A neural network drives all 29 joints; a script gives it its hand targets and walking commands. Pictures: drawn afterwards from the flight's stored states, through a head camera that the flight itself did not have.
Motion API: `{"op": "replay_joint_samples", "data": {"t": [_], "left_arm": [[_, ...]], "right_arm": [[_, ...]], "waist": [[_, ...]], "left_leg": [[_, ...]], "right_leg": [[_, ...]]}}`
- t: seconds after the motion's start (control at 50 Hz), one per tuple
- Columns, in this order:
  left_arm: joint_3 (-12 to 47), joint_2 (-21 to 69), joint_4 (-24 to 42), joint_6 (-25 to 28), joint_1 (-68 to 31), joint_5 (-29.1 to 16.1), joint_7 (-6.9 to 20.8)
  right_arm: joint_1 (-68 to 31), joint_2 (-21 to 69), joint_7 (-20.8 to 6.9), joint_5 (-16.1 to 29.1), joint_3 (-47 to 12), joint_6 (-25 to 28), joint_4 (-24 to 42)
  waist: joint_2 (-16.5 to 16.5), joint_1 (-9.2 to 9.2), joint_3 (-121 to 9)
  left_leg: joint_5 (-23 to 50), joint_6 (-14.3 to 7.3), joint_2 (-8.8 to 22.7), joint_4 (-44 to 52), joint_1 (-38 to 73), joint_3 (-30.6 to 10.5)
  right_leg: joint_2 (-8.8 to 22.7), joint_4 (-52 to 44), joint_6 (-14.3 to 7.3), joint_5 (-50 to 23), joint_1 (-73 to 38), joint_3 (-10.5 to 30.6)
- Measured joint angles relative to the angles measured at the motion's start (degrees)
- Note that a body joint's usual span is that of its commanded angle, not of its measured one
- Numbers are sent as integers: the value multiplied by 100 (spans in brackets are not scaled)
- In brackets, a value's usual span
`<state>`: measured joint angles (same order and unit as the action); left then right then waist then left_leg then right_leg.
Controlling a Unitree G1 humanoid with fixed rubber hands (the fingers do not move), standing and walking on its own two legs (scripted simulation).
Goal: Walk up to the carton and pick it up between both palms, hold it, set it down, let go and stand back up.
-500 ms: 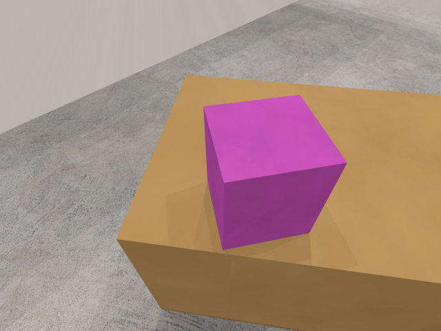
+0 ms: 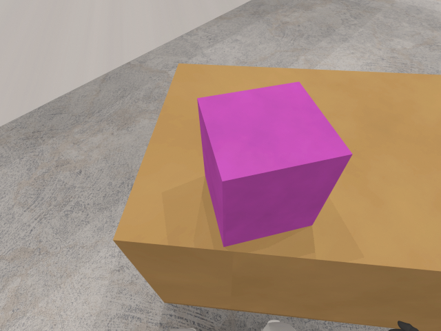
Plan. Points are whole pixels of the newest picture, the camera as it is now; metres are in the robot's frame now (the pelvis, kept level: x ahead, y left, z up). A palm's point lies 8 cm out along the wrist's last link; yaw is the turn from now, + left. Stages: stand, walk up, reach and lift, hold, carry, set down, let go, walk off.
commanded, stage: walk up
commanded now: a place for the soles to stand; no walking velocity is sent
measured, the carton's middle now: (259, 167) +0.43 -0.06 +0.02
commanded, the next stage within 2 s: none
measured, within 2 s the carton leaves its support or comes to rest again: neither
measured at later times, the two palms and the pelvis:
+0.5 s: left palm out of the picture +0.07 +0.37 -0.08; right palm out of the picture +0.10 -0.30 -0.08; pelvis +0.00 +0.04 +0.00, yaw -1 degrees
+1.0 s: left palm out of the picture +0.08 +0.35 -0.05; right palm out of the picture +0.08 -0.32 -0.08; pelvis -0.01 +0.02 +0.01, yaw -4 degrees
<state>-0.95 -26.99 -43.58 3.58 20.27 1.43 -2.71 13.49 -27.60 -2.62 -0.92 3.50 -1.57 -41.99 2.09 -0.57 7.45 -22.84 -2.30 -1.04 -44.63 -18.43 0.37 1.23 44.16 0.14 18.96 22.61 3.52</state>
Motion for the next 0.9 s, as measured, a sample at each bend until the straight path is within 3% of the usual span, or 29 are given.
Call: {"op": "replay_joint_samples", "data": {"t": [0.06, 0.16, 0.2, 0.26, 0.38, 0.5, 0.56, 0.66, 0.8, 0.84, 0.9], "left_arm": [[-1, 25, 3, -80, -1, 0, -2], [-1, 18, 7, -82, 2, 0, -2], [0, 16, 9, -68, 3, 0, -2], [-1, 19, 6, -4, 1, 0, -20], [0, 17, 5, 22, -2, 0, -43], [0, 27, 1, -49, -106, 0, -48], [-1, 32, 3, -119, -114, 0, -56], [0, 29, 5, -131, -112, 0, -56], [-1, 27, 7, -139, -117, 0, -56], [0, 26, 7, -140, -117, 0, -56], [0, 29, -8, -113, -114, 0, -56]], "right_arm": [[182, 85, 2, 0, 1, 4, -78], [227, 85, 1, 0, 0, 5, -26], [169, 86, 1, 0, 0, 5, -9], [58, 92, 2, 0, 1, 5, 52], [-281, 104, 6, 0, 1, -30, 218], [-223, 101, 19, 0, 8, -34, -16], [-32, 142, 20, 0, 8, -32, -125], [24, 145, 63, 0, 8, -10, -113], [90, 148, 88, 0, 7, 12, -69], [77, 149, 89, 0, 7, 12, -55], [8, 162, 89, 0, 7, 12, -44]], "waist": [[-34, -2, -115], [-42, 2, -199], [-46, 4, -163], [-23, 0, -105], [-11, 0, -16], [-22, -3, 34], [-30, -4, -67], [-34, -2, -17], [-38, 2, 77], [-40, 3, 33], [-21, -2, -56]], "left_leg": [[-36, -22, -15, 53, 59, 23], [-47, -92, -18, 188, 79, 35], [-55, -79, -21, 189, 78, 52], [-78, -37, -19, 149, 79, 76], [-1004, 31, -15, -302, -23, 47], [-118, -94, -8, -123, 50, 73], [-131, -160, -8, 2, 99, 72], [14, -176, -10, 228, 104, 120], [37, -181, -14, 234, 106, 205], [36, -137, -15, 234, 105, 228], [14, -41, -11, 207, 116, 253]], "right_leg": [[-71, 590, -9, 816, 100, 15], [-71, 663, -9, 991, 81, 16], [-71, 127, -9, 814, 13, -30], [-71, -433, 22, -401, -81, -70], [-54, -384, 47, -250, -79, 37], [-44, -119, 75, -12, 2, 62], [-92, 476, 73, 700, 75, 61], [-91, 881, 73, 745, 82, 65], [-92, 529, 73, 846, 69, -34], [-91, 126, 73, 628, 13, -88], [-94, -352, 57, -354, -88, -115]]}}
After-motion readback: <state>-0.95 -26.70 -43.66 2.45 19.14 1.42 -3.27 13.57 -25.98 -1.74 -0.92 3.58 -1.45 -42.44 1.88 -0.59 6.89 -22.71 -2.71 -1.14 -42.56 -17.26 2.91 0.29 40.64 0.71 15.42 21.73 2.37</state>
